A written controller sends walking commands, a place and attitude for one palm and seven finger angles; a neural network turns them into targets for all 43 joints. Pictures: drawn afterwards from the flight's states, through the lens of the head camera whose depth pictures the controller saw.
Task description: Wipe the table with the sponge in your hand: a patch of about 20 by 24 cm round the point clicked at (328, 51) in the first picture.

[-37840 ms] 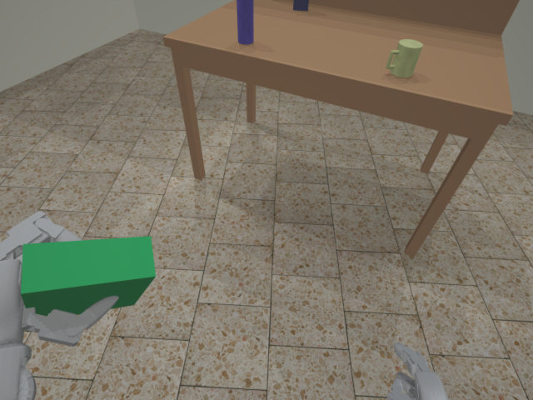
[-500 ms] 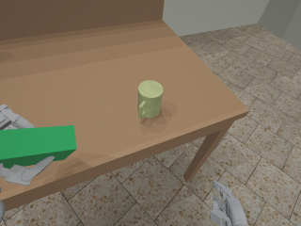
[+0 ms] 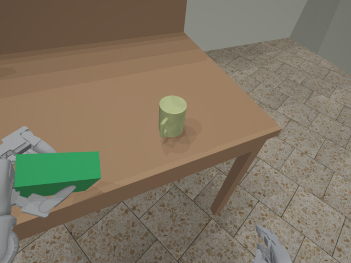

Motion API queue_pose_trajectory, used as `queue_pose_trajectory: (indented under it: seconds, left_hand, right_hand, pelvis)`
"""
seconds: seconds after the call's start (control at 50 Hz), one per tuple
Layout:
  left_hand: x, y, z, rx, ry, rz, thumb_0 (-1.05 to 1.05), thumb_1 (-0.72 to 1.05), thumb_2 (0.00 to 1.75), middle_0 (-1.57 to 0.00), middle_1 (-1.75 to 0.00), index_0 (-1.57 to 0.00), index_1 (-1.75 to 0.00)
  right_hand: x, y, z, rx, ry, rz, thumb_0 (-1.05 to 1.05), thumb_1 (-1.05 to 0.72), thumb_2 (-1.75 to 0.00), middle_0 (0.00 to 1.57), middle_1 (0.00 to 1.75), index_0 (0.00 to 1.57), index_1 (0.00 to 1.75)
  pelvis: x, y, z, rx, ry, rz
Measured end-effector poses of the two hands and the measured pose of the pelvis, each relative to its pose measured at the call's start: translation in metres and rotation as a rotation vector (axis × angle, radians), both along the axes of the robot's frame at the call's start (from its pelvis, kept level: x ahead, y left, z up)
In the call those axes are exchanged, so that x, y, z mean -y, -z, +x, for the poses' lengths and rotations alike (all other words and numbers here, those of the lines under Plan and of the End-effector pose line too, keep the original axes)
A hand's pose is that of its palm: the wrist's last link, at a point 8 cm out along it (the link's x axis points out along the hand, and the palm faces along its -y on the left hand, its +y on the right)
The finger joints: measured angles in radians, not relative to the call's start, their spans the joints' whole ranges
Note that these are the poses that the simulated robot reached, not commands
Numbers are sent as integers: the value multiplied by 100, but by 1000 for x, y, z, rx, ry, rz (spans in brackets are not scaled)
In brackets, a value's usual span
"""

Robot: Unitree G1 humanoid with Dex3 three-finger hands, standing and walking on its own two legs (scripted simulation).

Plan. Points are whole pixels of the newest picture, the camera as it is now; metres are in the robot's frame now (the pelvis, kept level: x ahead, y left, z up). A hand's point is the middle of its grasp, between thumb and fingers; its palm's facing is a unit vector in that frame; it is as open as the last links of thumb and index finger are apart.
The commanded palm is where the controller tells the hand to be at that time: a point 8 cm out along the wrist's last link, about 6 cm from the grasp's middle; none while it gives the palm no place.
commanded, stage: come to a stop and stand still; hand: left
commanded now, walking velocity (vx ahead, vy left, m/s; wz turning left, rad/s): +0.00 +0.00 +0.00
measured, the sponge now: (68, 175) +0.24 +0.22 +0.12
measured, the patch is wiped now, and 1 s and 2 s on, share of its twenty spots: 0.00 0.00 0.00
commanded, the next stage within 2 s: look again from close up in 0.44 s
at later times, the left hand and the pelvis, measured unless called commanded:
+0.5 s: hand (48, 165) +0.23 +0.24 +0.15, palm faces +0.40 -0.84 -0.37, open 9.2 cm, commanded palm +0.18 +0.27 +0.18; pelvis +0.02 -0.01 +0.00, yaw +1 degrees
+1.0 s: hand (49, 158) +0.24 +0.24 +0.16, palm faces +0.37 -0.80 -0.47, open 9.2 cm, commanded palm +0.17 +0.27 +0.18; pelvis +0.02 -0.02 +0.00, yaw +3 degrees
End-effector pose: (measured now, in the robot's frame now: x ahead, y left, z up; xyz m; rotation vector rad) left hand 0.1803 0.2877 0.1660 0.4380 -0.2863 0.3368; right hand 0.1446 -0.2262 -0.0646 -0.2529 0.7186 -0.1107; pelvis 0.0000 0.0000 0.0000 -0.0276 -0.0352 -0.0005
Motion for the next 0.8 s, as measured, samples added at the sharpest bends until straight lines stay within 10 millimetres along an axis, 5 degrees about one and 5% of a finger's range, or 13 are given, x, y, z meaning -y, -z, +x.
queue_pose_trajectory:
  seconds: [0.44, 0.8]
  left_hand:
    - [4, -3, 13, -33, -27, -3, 0, -43, 105, -83, -140, -83, -142]
    - [12, -3, 17, -56, -29, -14, 0, -43, 105, -83, -140, -83, -142]
  right_hand:
    - [-5, -11, 65, 63, -67, 19, 2, -90, -90, 20, 30, 20, 30]
    - [5, -1, 51, 5, -36, 24, 2, -90, -90, 20, 30, 20, 30]
  pelvis:
    - [8, -2, 21, -14, -16, 1]
    - [14, -3, 24, -19, -22, 2]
